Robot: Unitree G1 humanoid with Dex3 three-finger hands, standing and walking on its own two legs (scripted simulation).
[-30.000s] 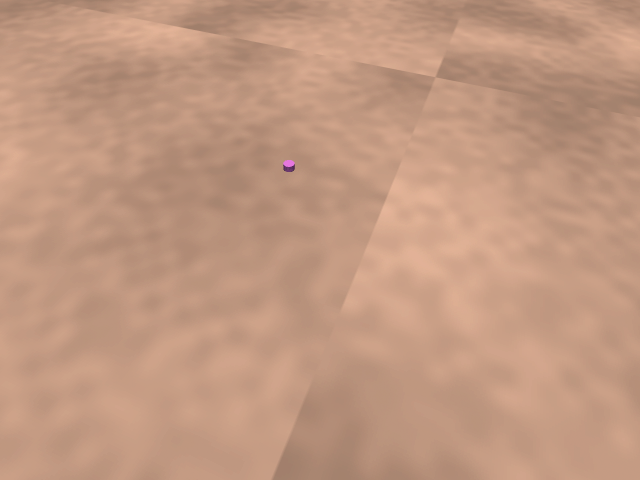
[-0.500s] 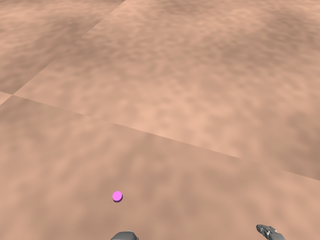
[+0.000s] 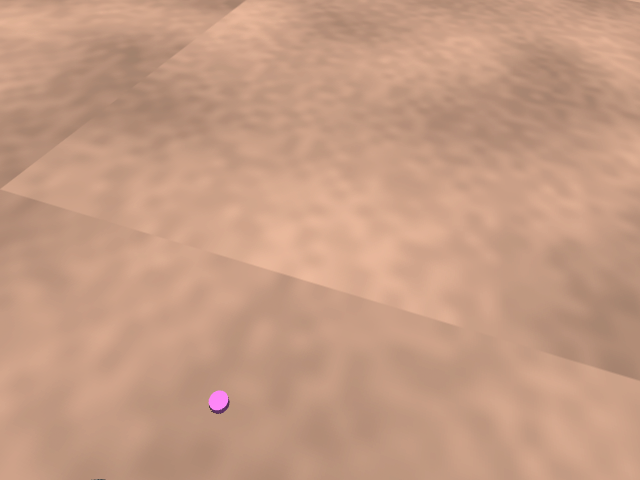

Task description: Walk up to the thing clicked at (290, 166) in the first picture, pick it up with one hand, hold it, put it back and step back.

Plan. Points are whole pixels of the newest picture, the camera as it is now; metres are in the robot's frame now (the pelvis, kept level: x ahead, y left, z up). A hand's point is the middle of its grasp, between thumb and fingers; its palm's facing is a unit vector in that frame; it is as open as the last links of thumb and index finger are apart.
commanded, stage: walk up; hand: left
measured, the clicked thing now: (219, 402) +0.45 +0.25 -0.76
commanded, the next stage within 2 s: none
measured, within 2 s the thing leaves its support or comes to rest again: neither
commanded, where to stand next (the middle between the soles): +0.07 +0.00 m, yaw +1 degrees
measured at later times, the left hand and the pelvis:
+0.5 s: hand out of the picture +0.09 +0.26 -0.15, palm faces +0.00 -0.94 -0.35, open 7.4 cm; pelvis +0.01 +0.00 +0.00, yaw +1 degrees
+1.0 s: hand out of the picture +0.09 +0.31 -0.17, palm faces +0.01 -0.93 -0.36, open 7.4 cm; pelvis +0.08 +0.04 -0.01, yaw +2 degrees
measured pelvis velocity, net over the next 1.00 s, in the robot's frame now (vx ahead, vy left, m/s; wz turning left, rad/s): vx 0.08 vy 0.04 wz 0.04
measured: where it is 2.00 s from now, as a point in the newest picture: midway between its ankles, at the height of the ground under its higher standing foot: outside the picture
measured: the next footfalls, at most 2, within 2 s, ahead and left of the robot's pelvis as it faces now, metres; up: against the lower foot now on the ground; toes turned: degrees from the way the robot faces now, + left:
right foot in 1.38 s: +0.17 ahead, -0.12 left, +0.00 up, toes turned +3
left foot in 1.74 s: +0.07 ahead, +0.11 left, +0.00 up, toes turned +1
